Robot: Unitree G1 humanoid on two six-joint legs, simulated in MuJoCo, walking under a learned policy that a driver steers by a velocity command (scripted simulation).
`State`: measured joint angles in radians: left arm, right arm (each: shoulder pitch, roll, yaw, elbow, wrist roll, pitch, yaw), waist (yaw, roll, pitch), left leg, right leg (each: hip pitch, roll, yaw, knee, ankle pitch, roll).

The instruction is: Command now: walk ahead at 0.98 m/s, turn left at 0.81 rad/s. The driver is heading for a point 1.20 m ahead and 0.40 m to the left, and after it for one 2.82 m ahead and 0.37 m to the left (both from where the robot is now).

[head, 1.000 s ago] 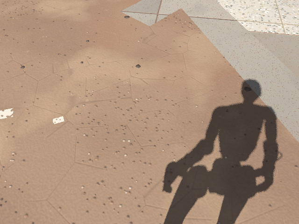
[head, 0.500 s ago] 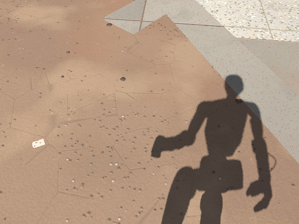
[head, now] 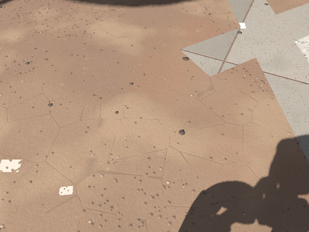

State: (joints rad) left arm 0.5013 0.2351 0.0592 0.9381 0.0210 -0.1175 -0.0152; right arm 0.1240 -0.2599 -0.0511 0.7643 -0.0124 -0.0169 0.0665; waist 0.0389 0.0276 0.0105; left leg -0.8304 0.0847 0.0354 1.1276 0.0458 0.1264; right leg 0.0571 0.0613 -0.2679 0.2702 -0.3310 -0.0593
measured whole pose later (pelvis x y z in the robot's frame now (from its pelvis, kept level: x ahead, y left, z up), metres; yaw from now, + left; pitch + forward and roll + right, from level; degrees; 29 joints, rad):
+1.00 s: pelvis +0.82 +0.23 -0.02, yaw +50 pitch +3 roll -1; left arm 0.58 0.28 0.03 0.95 0.03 -0.10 -0.01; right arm -0.11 -0.28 0.01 0.58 -0.05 -0.03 0.09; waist 0.11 0.01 0.02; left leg -0.73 0.00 0.06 0.73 -0.08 0.16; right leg 0.24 -0.03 -0.24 0.12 -0.38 0.07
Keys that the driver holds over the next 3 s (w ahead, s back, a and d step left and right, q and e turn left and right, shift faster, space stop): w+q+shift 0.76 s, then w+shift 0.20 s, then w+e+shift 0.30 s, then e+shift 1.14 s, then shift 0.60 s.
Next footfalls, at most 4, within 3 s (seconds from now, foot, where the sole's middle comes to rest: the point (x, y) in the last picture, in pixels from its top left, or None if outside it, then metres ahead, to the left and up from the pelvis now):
0.20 left None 0.34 0.03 -0.77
0.60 right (164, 174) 0.80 0.01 -0.77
1.06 left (77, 151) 0.91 0.46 -0.77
1.48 right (59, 98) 1.29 0.65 -0.77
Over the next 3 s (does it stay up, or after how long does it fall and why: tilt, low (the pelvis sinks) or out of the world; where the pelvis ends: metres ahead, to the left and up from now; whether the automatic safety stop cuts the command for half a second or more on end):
stays up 1.20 0.72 0.01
